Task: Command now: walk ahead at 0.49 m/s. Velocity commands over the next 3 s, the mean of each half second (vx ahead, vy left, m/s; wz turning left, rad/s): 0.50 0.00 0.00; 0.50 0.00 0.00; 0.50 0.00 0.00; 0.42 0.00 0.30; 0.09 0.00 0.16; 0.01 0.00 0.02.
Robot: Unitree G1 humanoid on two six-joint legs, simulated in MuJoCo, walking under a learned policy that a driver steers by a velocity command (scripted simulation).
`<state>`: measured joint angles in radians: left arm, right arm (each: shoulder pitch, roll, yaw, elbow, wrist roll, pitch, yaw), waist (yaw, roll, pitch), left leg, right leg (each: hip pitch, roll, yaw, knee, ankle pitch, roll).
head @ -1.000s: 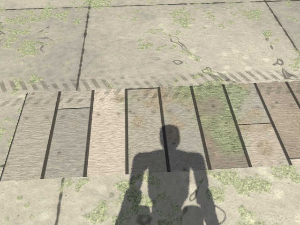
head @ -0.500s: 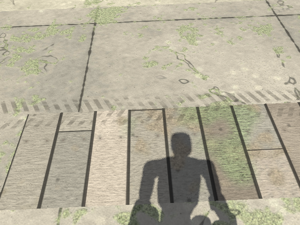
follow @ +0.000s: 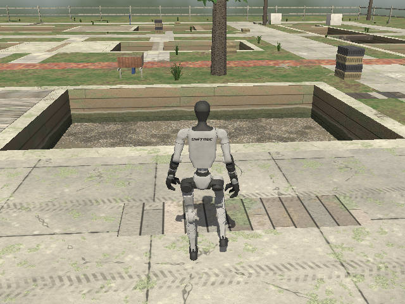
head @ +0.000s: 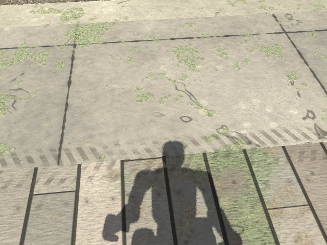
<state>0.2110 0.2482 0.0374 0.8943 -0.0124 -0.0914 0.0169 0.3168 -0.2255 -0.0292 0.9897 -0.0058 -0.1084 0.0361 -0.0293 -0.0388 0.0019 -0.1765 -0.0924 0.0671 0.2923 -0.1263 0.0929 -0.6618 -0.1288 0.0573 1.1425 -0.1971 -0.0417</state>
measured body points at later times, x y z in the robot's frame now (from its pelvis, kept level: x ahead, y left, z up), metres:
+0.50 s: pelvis +0.28 -0.08 +0.00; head +0.29 -0.10 +0.45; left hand +0.33 +0.18 -0.12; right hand +0.37 -0.35 -0.14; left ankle +0.28 +0.08 -0.66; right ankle +0.30 -0.16 -0.74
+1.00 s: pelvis +0.55 -0.01 -0.01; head +0.58 +0.00 +0.44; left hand +0.58 +0.25 -0.15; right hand +0.67 -0.27 -0.13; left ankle +0.61 +0.07 -0.74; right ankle +0.45 -0.16 -0.65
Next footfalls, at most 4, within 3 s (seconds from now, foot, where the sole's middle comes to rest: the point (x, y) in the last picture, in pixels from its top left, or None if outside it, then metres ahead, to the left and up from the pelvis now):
0.30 right None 0.34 -0.17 -0.78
0.86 left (148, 214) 0.66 0.07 -0.78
1.44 right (195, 153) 0.97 -0.16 -0.78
1.98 left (145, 116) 1.23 0.09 -0.78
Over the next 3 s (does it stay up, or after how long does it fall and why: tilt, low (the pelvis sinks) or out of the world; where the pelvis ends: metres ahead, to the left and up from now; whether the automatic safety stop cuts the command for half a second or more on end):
stays up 1.21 -0.03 -0.01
